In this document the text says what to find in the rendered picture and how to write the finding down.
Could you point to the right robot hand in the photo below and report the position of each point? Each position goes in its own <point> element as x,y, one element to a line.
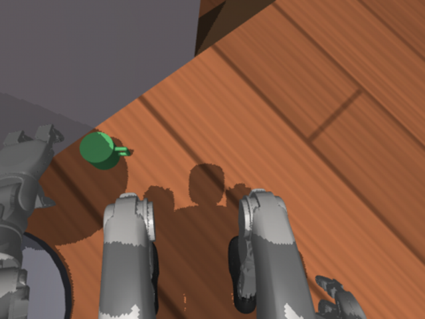
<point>346,305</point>

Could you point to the mug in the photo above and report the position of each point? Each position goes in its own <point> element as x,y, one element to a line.
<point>99,149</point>

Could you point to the left robot hand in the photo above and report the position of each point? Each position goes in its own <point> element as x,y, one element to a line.
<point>24,155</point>

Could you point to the left robot arm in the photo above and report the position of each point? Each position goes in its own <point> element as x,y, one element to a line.
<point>18,193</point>

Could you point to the right robot foot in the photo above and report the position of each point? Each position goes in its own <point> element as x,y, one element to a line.
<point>242,304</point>

